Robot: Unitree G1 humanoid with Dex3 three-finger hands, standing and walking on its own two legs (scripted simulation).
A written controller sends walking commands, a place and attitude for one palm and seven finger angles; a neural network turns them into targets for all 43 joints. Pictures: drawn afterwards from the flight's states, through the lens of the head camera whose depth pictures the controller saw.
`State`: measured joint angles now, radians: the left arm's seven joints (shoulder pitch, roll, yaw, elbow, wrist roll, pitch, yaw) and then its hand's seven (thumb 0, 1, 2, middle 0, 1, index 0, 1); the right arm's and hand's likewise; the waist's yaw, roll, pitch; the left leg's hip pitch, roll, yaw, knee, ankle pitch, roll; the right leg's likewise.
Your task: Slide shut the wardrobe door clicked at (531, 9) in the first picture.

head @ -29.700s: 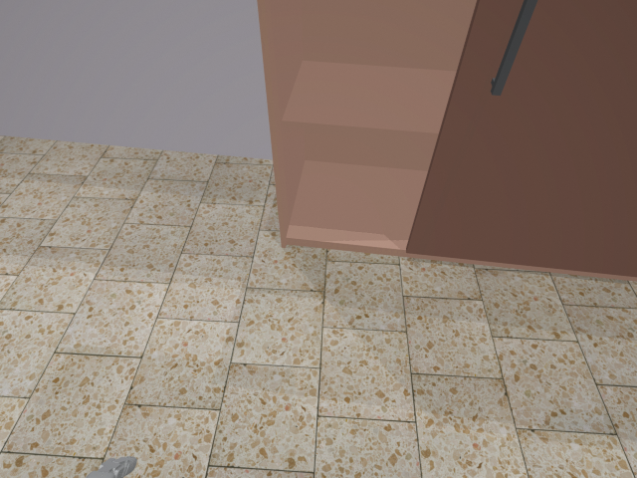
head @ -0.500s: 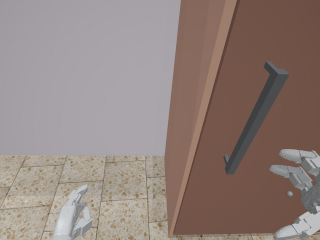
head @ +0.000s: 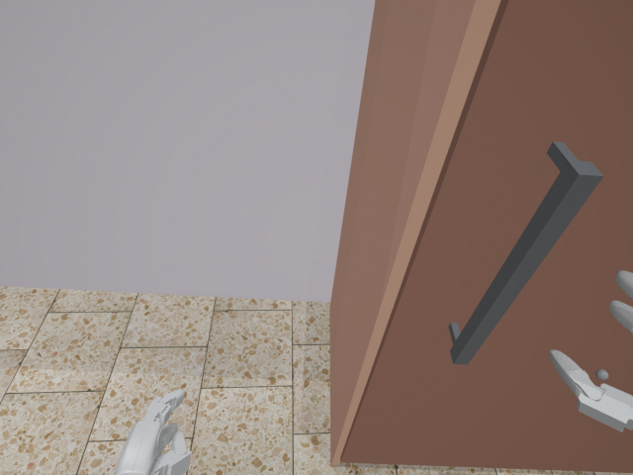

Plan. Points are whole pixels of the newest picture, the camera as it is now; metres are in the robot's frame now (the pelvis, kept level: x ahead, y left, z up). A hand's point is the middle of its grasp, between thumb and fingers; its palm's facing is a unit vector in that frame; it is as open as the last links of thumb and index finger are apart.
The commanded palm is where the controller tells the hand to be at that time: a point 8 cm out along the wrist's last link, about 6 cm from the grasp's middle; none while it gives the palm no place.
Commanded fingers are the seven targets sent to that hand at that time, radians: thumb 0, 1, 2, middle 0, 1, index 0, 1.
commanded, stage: draw the hand back to the body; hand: right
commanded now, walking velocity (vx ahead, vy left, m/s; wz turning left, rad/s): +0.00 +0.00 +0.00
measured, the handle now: (499, 274) +0.31 -0.20 +0.15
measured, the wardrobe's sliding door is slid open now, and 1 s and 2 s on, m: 0.00 0.00 0.00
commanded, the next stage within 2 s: step back with the hand held close in 0.56 s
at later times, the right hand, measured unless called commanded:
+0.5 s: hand (605, 369) +0.19 -0.26 +0.15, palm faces +0.47 +0.80 -0.37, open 7.4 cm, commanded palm +0.14 -0.29 +0.17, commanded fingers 0.00 -0.90 -0.90 0.20 0.30 0.20 0.30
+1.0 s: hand (629, 407) +0.16 -0.27 +0.14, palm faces +0.39 +0.80 -0.45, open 7.4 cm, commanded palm +0.11 -0.32 +0.17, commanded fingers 0.00 -0.90 -0.90 0.20 0.30 0.20 0.30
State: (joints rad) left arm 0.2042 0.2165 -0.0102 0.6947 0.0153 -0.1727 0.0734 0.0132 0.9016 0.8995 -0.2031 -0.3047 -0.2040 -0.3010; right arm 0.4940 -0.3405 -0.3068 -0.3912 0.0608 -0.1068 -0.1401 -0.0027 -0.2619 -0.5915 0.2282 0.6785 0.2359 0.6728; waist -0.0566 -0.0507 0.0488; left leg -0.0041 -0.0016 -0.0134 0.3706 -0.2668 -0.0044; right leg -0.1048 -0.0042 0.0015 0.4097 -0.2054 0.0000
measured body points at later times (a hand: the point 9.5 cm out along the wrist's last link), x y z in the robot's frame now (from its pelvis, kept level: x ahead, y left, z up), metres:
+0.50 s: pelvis +0.00 +0.00 +0.00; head -0.02 +0.02 +0.45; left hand +0.19 +0.22 -0.09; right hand +0.16 -0.30 +0.17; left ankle -0.03 +0.12 -0.74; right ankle +0.02 -0.12 -0.74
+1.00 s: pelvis -0.04 -0.02 -0.01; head -0.03 -0.01 +0.44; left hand +0.15 +0.23 -0.09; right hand +0.13 -0.31 +0.16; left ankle -0.03 +0.12 -0.74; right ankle +0.02 -0.12 -0.74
